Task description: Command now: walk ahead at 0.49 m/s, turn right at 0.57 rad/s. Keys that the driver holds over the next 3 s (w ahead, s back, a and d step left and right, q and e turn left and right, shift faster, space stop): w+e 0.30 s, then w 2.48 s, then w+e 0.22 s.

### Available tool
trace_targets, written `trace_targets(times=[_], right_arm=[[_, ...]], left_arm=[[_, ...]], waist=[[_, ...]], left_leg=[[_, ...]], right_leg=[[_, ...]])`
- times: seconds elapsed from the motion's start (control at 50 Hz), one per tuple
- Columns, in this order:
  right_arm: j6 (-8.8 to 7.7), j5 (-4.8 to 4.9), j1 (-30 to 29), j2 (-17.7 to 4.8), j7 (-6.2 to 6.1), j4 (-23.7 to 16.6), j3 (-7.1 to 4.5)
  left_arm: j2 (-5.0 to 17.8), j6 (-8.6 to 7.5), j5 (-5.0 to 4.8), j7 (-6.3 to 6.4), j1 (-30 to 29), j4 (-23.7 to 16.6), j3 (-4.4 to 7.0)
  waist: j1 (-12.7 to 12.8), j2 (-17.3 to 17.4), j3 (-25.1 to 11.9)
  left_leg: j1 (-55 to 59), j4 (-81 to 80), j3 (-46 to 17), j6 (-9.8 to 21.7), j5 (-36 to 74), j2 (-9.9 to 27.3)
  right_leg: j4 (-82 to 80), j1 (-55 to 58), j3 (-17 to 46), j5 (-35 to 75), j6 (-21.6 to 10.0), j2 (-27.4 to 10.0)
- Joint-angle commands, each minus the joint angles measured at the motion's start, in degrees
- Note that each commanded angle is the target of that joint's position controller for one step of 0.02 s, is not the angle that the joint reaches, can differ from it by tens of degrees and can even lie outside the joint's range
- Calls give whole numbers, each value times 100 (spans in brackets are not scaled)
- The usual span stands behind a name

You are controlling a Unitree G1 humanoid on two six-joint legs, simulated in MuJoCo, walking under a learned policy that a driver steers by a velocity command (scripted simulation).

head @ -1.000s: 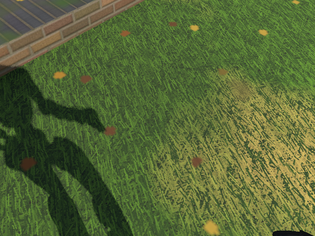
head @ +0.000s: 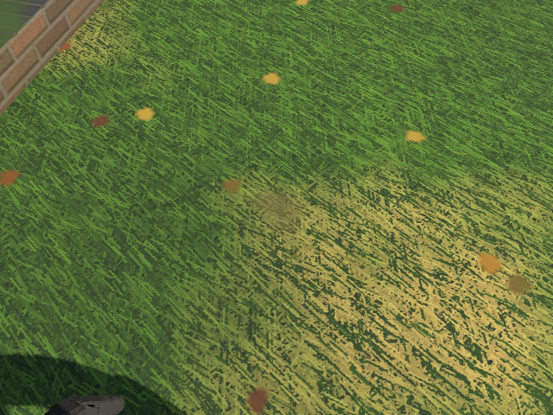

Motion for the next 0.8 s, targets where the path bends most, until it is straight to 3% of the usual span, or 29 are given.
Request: trace_targets(times=[0.02,0.04,0.06,0.08,0.1,0.12,0.14,0.16,0.18,0.2,0.24,0.3,0.36,0.4,0.46,0.54,0.56,0.58,0.6,0.62,0.64,0.66,0.68,0.72,0.76,0.8], right_arm=[[34,100,-347,-1220,-38,-382,-287],[86,126,-411,-1200,-50,-404,-269],[82,36,-301,-992,-80,-449,-172],[5,-268,189,-139,-28,-762,104],[-208,-113,-99,-373,28,-874,137],[-319,127,-766,-834,71,-1043,18],[-390,122,-906,-761,64,-1098,61],[-408,-31,-902,-729,17,-1021,60],[-367,-116,-793,-777,4,-973,20],[-298,-138,-712,-787,18,-950,4],[-184,-203,-689,-648,17,-918,27],[-112,-233,-1261,-450,-1,-1077,93],[-143,-186,-1760,-288,61,-1134,169],[-187,-141,-2092,-250,119,-1206,198],[-241,-103,-2405,-370,194,-1335,171],[-297,-102,-2034,-544,227,-1312,87],[-315,-127,-1514,-656,195,-1170,8],[-335,-179,-714,-877,165,-1024,-79],[-328,-265,152,-1338,142,-913,-203],[-268,-146,556,-1212,219,-673,-202],[-244,-9,405,-786,212,-682,-79],[-197,-33,-21,-640,184,-746,-22],[-158,-100,-307,-554,172,-779,24],[-178,-196,-519,-396,161,-788,95],[-215,-137,-472,-417,154,-715,94],[-224,-96,-371,-582,123,-623,54]], left_arm=[[660,-16,28,-33,156,-469,250],[888,11,10,-4,965,-272,399],[1285,71,-20,90,2015,14,610],[1993,64,-104,178,2015,25,710],[1753,-65,-57,130,2063,-274,584],[1329,-169,6,86,1901,-196,458],[1196,-222,14,86,1650,-172,404],[1022,-233,30,98,1219,-228,343],[877,-243,97,119,928,-321,285],[848,-244,135,139,784,-387,266],[884,-280,95,188,802,-332,272],[1008,-276,69,301,1086,-173,302],[941,-256,53,349,1284,-8,263],[964,-262,33,347,1514,149,260],[948,-232,10,336,1783,344,251],[994,-120,29,354,1788,485,275],[946,-102,29,351,1675,468,251],[782,-99,78,342,1606,403,175],[482,-152,70,342,2051,310,67],[344,-231,16,342,2434,374,0],[835,-262,-68,327,1918,347,104],[942,-278,-73,319,1365,219,131],[889,-305,12,315,1036,138,121],[707,-301,65,288,1087,163,130],[505,-264,64,284,1200,221,89],[411,-258,112,296,885,99,47]], waist=[[577,575,-151],[1059,514,-585],[1518,231,-1113],[895,-1485,-1448],[1098,-1102,-2545],[1265,-549,-1772],[1056,-324,-1179],[790,24,-838],[564,-72,-708],[442,-155,-651],[379,-79,-545],[543,-59,-256],[780,-245,-165],[948,-256,-76],[1078,-272,49],[837,-538,-13],[539,-507,-301],[162,-359,-1024],[55,655,-2012],[107,1804,-2312],[-24,1145,-1552],[34,691,-836],[155,413,-396],[423,584,-223],[503,710,-271],[464,608,-166]], left_leg=[[-244,781,-225,857,4981,1543],[-515,1905,-33,720,5488,1379],[-1613,3489,9,482,4653,1156],[-4138,5724,-133,95,-598,195],[-4850,6692,-1651,104,-1529,-248],[-5378,6699,-1854,226,-939,50],[-5311,6234,-1800,332,-420,291],[-4938,5732,-1817,317,-71,503],[-4508,5392,-1872,299,169,630],[-4246,5239,-1871,256,305,654],[-4094,4831,-1754,89,489,617],[-4255,3803,-1687,-136,1407,471],[-3904,2564,-1620,-181,2510,301],[-3655,2148,-1573,-140,2874,215],[-3886,1735,-1629,46,2610,185],[-3490,1413,-1460,410,1614,37],[-2746,1186,-1296,571,1661,-106],[-1394,1398,-1612,866,1945,283],[840,1501,-3414,1613,1662,1449],[1653,649,-5445,2029,308,2124],[1194,398,-5315,1812,-669,2047],[402,270,-4538,1615,-509,1856],[-340,103,-3990,1547,36,1617],[-1056,-174,-3353,1484,942,1263],[-1258,-337,-2925,1556,1596,1147],[-1295,-475,-2607,1621,2206,1145]], right_leg=[[-165,965,-457,-607,-341,462],[-442,2084,-612,-469,-526,759],[-512,3810,-203,-413,-757,741],[-927,5590,2776,-1223,-1626,-802],[-2022,6011,5066,-2471,-2213,-1466],[-2282,5583,4384,-2288,-1819,-1329],[-2267,4797,3657,-1848,-1619,-1105],[-2249,3985,3095,-1195,-1441,-872],[-2333,3413,2700,-617,-1369,-678],[-2462,3064,2554,-345,-1372,-583],[-2581,2626,2218,228,-1436,-489],[-2654,2320,1824,289,-1331,-258],[-2622,2241,1464,-63,-1052,-54],[-2605,2253,1484,-265,-992,-128],[-2275,2876,1757,-224,-984,-388],[-1739,3538,2019,973,-822,-632],[-1200,3528,1845,1883,-707,-413],[-112,3106,1575,2043,-528,-114],[1851,1332,1064,569,-105,588],[3120,-57,1024,-2920,145,1095],[3602,-694,1254,-2762,125,762],[3536,-825,968,-2251,109,474],[3222,-711,754,-1844,115,257],[2701,-224,662,-1366,153,-37],[2380,-79,521,-1252,236,-101],[1832,-287,426,-902,348,-161]])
